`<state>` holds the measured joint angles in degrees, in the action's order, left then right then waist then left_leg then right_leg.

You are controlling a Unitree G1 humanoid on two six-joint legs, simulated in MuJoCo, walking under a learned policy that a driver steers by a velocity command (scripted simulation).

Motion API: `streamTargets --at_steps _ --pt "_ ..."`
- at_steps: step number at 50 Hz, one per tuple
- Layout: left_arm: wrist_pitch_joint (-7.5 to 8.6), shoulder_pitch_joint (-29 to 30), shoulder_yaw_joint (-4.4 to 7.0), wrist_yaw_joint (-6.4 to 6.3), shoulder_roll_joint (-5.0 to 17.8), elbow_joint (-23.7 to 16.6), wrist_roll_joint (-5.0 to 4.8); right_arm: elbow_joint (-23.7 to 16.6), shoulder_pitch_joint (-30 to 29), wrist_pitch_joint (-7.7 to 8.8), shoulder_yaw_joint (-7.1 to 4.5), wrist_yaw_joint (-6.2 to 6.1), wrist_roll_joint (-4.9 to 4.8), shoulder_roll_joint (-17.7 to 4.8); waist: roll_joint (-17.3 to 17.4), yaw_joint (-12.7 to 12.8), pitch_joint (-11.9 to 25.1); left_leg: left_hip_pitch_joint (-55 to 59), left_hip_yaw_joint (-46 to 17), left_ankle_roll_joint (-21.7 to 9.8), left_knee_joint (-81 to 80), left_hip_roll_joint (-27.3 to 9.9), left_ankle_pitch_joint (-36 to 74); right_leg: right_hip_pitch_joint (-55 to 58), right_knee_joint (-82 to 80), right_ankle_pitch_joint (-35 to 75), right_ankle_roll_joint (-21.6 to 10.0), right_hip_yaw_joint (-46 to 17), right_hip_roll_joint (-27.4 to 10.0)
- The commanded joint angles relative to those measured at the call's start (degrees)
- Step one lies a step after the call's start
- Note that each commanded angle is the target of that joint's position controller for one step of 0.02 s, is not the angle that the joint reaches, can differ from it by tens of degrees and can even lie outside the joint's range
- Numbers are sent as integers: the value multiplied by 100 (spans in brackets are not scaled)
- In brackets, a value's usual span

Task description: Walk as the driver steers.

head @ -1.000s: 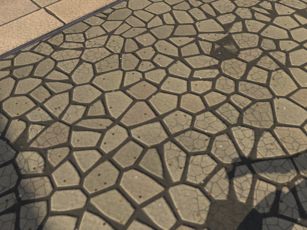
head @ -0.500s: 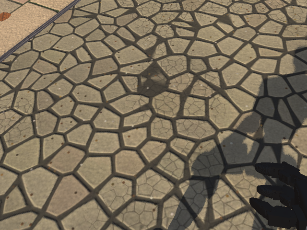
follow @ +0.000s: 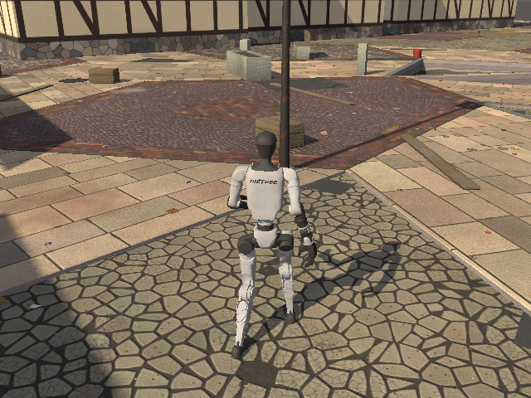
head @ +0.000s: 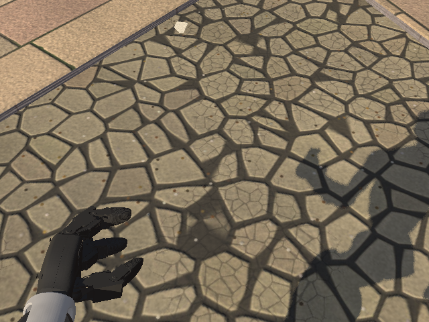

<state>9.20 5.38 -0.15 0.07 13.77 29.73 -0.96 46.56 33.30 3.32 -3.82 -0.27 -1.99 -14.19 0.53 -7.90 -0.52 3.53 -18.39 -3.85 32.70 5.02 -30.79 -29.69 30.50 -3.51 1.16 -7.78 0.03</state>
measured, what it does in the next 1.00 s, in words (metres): walks ahead, turning left: left foot, then right foot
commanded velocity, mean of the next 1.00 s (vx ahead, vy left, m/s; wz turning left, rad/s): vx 1.00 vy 0.00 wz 0.93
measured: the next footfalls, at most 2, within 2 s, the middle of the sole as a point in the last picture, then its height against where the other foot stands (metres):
left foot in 0.44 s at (146, 310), level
right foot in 0.86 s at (126, 192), level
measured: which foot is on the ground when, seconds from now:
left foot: down 0.00-0.00, up 0.02-0.42, down 0.44-0.86, up 0.88-1.00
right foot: down 0.00-0.44, up 0.46-0.84, down 0.86-1.00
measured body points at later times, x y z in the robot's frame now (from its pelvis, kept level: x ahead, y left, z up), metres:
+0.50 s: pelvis +0.42 +0.06 -0.02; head +0.44 +0.09 +0.43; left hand +0.33 +0.34 -0.14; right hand +0.72 -0.07 -0.08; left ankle +0.51 +0.14 -0.71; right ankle +0.25 -0.17 -0.58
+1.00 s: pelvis +0.82 +0.24 +0.01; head +0.83 +0.26 +0.46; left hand +0.68 +0.50 -0.08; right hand +1.12 +0.16 -0.08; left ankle +0.67 +0.21 -0.59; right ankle +0.97 +0.19 -0.71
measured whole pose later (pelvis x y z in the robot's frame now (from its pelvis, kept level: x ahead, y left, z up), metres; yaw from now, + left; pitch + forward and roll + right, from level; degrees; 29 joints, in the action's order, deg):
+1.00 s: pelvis +0.82 +0.24 +0.01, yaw +56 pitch -1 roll -3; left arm 5.9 -13.4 3.0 0.8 16.3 37.9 0.7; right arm 39.9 16.8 1.9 -2.9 -0.2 -2.2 -18.2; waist 2.1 0.2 -3.1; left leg -24.2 -4.7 -3.4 78.5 0.7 -20.8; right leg -18.7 33.1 -13.7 1.8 -0.5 1.1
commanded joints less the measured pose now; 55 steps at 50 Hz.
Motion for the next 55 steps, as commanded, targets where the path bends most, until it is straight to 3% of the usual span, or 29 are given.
streamTargets --at_steps 1,2,4,5,6,8,12,15,18,20,21,22,23,24,25,26,27,30,34,40,42,43,44,45,46,48,50,52,55 --pt "-113 -3232 727 -26 2043 482 63 -999 211 144 228 29 -170 230 -3106 1287 2982 -4587 615 181 4791 35 60 6462 -959 -3491 -1592 -4653 -2787" --pt "-177 -2953 669 -2 1410 392 42 -819 -62 94 171 -62 -332 -280 -2298 1462 2182 -5340 767 157 5338 -536 519 5862 -1472 -4905 -1448 -4957 -2479" --pt "-272 -2484 533 -31 868 567 129 -996 -1338 29 89 -63 -89 -591 -521 1461 562 -5428 1171 134 5153 -941 1119 4232 -1368 -2573 -1083 -2733 -1997" --pt "-284 -2307 499 -26 726 681 209 -1125 -1710 3 54 -25 59 -579 -320 1320 208 -5162 1183 93 4796 -1116 1258 3508 -1434 -1697 -1041 -2006 -1758" --pt "-273 -2129 468 -33 618 794 265 -1202 -1719 -67 40 46 14 -466 -507 1079 -26 -4890 1130 83 4588 -1304 1281 2969 -1532 -1283 -1004 -1470 -1631" --pt "-243 -1940 443 10 407 973 125 -1351 -1850 -223 92 114 -92 -225 -587 883 -233 -4909 1188 56 4325 -1518 1149 2568 -1760 -794 -940 -697 -1560" --pt "-174 -1588 549 -25 856 1069 87 -1586 -2242 -226 166 239 20 -309 -260 665 -604 -4934 1346 158 3275 -1581 2441 2110 -2243 167 -881 626 -1460" --pt "-163 -1918 609 -61 1219 1210 88 -1711 -2997 -138 167 384 54 -458 161 956 -832 -4425 1972 24 1888 -1270 3577 2270 -2485 664 -625 1515 -1189" --pt "-248 -2330 663 -71 1653 1316 117 -1826 -3286 -74 59 487 6 -761 -174 874 -595 -3536 2720 -260 1162 -558 3412 2985 -1844 4151 -410 1965 -1174" --pt "-391 -2356 729 -127 1985 1279 99 -1713 -2450 -125 -142 481 -78 -1156 -737 215 4 -2478 2970 -487 1273 -106 2595 3301 -231 6772 -382 2023 -1359" --pt "-424 -2141 744 -130 2031 1152 83 -1416 -1255 -190 -341 440 -79 -1520 -807 -415 583 -959 2842 -721 1245 6 2419 2717 1196 7102 -423 1924 -1403" --pt "-369 -1975 664 -128 1766 1061 47 -999 -13 -273 -514 334 -107 -1798 -216 -924 905 1056 2129 -1024 684 -240 2789 1234 3371 4329 -228 1904 -907" --pt "-157 -2306 330 -47 658 837 249 -1006 -266 -308 -500 261 -75 -2146 1999 -87 874 2092 222 -1588 540 -998 3226 -737 6018 -2714 -14 1541 335" --pt "102 -2682 231 37 851 417 -14 -1414 -677 -144 -393 263 120 -2003 1801 276 2403 2878 -3099 -2628 -1023 -2083 -133 -1938 6618 -2833 -140 -29 411" --pt "205 -1731 319 39 1392 320 -144 -1446 -620 -50 -366 251 118 -1587 560 -98 1754 2170 -3291 -2114 -1796 -1997 -942 -2030 5958 -2138 -330 -186 72" --pt "217 -1446 304 7 1267 191 -183 -1365 -882 66 -332 266 153 -1537 -216 280 729 1034 -2973 -1910 -2009 -1900 -608 -2015 5272 -1819 -341 -106 -68" --pt "167 -1515 271 -50 1133 333 -28 -1387 -1263 156 -285 278 164 -1396 -728 610 385 96 -2503 -1782 -1924 -1699 117 -1534 4780 -1637 -275 -175 -308" --pt "-100 -1842 343 -43 1133 476 118 -1386 -1836 173 -161 172 179 -1036 -321 1130 -266 -1725 -1295 -1710 -2045 -1054 1114 -694 3700 -1523 63 -187 -536" --pt "-130 -562 175 3 606 -5 274 -1168 -1725 129 -173 -53 32 -1056 -124 719 -717 -3241 -97 -1313 -2053 -345 1794 295 1361 407 349 371 -268" --pt "-85 -157 412 55 1006 -217 -122 -827 -1174 46 -268 -130 -106 -1066 464 431 -374 -2018 -776 -740 -1224 -633 1074 1103 -154 847 374 -39 -79" --pt "-69 -1261 648 26 1321 -1 -182 -803 -1235 -35 -264 -87 8 -1044 597 1077 230 -1530 -735 -491 -7 -657 2515 2038 25 -55 162 117 -65" --pt "-110 -2536 734 -32 1439 188 -190 -926 -1415 -50 -155 -14 159 -822 542 1769 1119 -2062 -417 -246 1563 -443 2937 3635 466 -507 12 36 -415" --pt "-150 -3293 749 -35 1750 312 45 -1036 -588 -39 71 31 126 45 -1316 1442 2188 -3750 187 -11 3859 197 176 5748 53 -2699 -675 -2212 -1710" --pt "-173 -3295 766 107 1930 438 132 -1267 -310 24 204 11 -265 -112 -3278 1175 2453 -4982 641 49 5217 -123 58 5872 -1421 -5219 -1096 -5117 -2515" --pt "-214 -2832 663 86 1367 292 91 -1139 -857 -15 120 -33 -271 -587 -2170 1379 1468 -5313 845 112 5507 -442 705 5070 -1719 -5328 -978 -4681 -2258" --pt "-323 -2611 585 57 1123 520 208 -1250 -1913 -1 79 -7 52 -774 -319 1391 341 -4960 1183 67 5090 -769 1127 3543 -1596 -3062 -808 -2696 -1680" --pt "-268 -2341 480 62 815 739 224 -1320 -2012 -20 82 65 3 -605 -556 1030 -30 -4525 1010 -8 4425 -1053 1246 2670 -1676 -2110 -934 -1774 -1379" --pt "-234 -2391 408 107 562 949 80 -1299 -2053 -76 123 96 -57 -426 -616 875 -172 -4530 1008 -69 4020 -1081 1067 2463 -1837 -1834 -1013 -1309 -1286" --pt "-186 -2583 471 88 828 1147 44 -1409 -2461 -39 205 141 26 -323 -296 797 -607 -5295 797 -16 3290 -1076 1802 2497 -2206 -1386 -1293 -1008 -1560"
